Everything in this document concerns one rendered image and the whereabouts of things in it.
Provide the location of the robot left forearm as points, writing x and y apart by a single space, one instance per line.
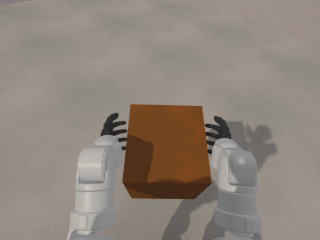
95 181

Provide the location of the robot right forearm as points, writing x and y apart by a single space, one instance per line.
236 209

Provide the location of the carton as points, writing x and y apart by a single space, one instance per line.
166 154

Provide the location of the right robot hand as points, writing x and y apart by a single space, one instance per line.
223 131

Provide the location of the left robot hand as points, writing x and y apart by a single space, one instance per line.
109 125

